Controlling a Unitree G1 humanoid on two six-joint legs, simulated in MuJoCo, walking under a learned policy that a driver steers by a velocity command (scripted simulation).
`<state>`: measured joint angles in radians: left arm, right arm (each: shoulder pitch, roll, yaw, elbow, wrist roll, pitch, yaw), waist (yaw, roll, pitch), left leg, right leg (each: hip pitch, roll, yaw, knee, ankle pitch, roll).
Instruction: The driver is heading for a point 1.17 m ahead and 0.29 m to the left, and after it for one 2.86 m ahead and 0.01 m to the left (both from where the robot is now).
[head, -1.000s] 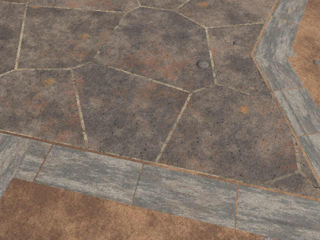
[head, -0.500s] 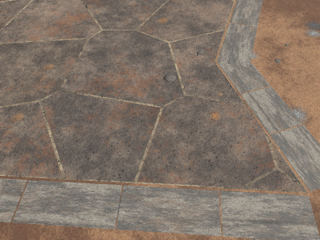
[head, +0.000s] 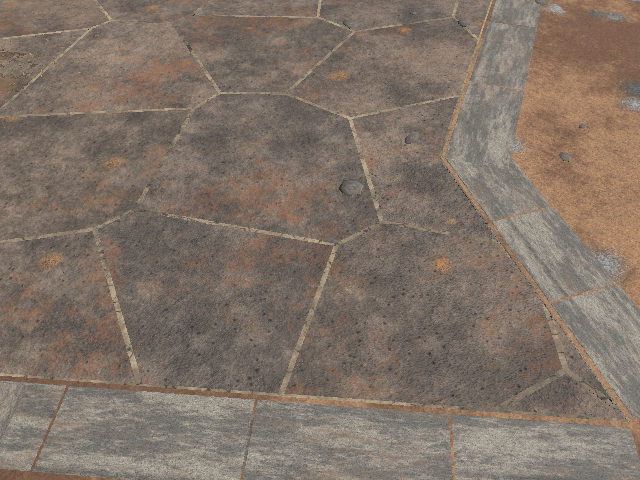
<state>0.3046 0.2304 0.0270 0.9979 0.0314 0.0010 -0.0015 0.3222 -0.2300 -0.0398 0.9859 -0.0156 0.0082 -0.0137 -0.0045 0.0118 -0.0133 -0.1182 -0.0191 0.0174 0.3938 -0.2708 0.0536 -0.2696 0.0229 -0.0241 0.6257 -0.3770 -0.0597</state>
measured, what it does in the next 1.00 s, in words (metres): walks ahead: left foot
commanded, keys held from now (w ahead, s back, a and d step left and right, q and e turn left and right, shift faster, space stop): w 0.60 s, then no key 0.40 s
